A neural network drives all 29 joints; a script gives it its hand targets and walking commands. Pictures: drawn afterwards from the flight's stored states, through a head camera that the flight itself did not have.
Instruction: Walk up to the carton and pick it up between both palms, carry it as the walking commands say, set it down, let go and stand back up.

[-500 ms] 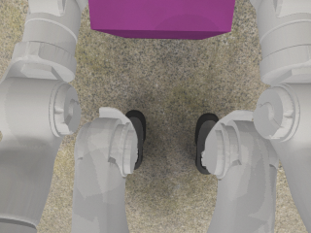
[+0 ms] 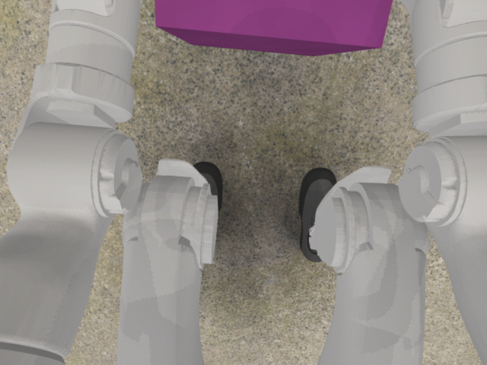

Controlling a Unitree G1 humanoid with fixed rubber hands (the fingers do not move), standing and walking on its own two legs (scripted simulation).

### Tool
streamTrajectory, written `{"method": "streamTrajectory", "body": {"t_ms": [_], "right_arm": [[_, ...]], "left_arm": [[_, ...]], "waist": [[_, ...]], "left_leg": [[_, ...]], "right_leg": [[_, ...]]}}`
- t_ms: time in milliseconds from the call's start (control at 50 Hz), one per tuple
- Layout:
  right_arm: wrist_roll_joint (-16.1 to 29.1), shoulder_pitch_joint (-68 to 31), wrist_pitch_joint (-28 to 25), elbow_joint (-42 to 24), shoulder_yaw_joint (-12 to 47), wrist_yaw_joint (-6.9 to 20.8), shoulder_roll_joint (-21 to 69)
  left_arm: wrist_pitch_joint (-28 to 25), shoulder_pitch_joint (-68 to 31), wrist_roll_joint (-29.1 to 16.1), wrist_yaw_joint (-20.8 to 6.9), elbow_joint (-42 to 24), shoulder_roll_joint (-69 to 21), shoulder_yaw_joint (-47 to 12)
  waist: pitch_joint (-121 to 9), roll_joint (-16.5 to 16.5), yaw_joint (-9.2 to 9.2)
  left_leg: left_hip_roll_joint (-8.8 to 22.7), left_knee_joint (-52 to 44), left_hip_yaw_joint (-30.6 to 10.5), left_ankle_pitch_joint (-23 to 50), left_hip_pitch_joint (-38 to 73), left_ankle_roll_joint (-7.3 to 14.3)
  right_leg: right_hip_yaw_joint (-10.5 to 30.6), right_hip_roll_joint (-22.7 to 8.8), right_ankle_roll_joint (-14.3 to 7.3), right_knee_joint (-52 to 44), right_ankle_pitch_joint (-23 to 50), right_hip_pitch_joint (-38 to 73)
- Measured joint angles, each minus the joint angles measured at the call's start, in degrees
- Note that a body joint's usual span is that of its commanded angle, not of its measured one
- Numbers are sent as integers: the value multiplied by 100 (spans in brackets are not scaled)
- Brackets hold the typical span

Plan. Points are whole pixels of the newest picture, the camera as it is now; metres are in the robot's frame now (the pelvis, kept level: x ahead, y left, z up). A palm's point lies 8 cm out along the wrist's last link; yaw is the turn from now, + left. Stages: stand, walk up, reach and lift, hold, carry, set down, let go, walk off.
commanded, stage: reach and lift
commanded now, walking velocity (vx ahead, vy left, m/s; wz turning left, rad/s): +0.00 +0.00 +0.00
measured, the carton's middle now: out of the picture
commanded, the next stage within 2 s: none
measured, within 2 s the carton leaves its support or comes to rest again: neither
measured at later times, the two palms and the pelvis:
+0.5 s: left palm out of the picture +0.56 +0.15 -0.11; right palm out of the picture +0.57 -0.15 -0.12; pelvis -0.01 +0.00 +0.04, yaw -1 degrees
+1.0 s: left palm out of the picture +0.54 +0.15 -0.04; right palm out of the picture +0.55 -0.15 -0.05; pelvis -0.03 +0.00 +0.09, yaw -1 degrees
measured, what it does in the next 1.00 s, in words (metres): rises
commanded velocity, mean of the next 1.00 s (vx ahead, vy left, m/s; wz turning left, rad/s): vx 0.00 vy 0.00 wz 0.00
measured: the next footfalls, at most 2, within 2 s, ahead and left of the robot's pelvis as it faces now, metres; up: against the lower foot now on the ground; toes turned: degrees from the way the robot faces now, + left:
none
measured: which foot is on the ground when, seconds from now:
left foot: down 0.00-1.00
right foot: down 0.00-1.00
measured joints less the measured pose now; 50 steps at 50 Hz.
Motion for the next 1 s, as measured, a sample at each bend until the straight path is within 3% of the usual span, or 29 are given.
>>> {"method": "streamTrajectory", "body": {"t_ms": [140, 240, 380, 480, 600, 740, 860, 1000], "right_arm": [[202, 73, 346, -416, 190, 60, -211], [-237, -419, 342, -14, -164, 208, -140], [-532, -290, 383, -343, -448, 269, 45], [-430, -82, 604, -716, -263, 226, 76], [-357, 139, 724, -1104, -177, 118, 224], [-658, 28, 589, -889, -648, 298, 280], [-853, 44, 631, -997, -924, 417, 363], [-807, 245, 898, -1348, -829, 453, 397]], "left_arm": [[217, 10, 300, 43, -299, -204, 193], [281, -181, 653, -44, -281, -283, 701], [492, -120, 1211, -226, -724, -445, 1082], [549, 217, 1093, -231, -1090, -584, 1226], [795, 467, 815, -219, -1581, -480, 1064], [672, 203, 1239, -301, -1278, -627, 1308], [734, 214, 1423, -323, -1425, -775, 1473], [1023, 477, 1306, -248, -1882, -845, 1343]], "waist": [[3, 161, 92], [-23, 90, 28], [14, -43, 41], [-4, 86, 95], [10, 56, 24], [-72, 41, 84], [-29, 80, 65], [-7, 56, -19]], "left_leg": [[18, -179, -41, 70, 233, 28], [49, -404, -16, 124, 420, 12], [134, -614, -30, 93, 615, -23], [125, -700, -10, 93, 627, -21], [61, -912, -32, 162, 809, -35], [49, -1179, -89, 292, 1085, -14], [20, -1418, -142, 452, 1228, -13], [18, -1726, -118, 605, 1382, -16]], "right_leg": [[-26, 26, 31, -234, 93, 254], [7, 52, 4, -423, 174, 387], [3, 133, -41, -633, 225, 505], [31, 130, -41, -700, 214, 510], [53, 114, -12, -899, 235, 728], [30, 125, 23, -1228, 365, 1057], [-8, 96, 30, -1501, 509, 1244], [33, 89, 42, -1781, 654, 1380]]}}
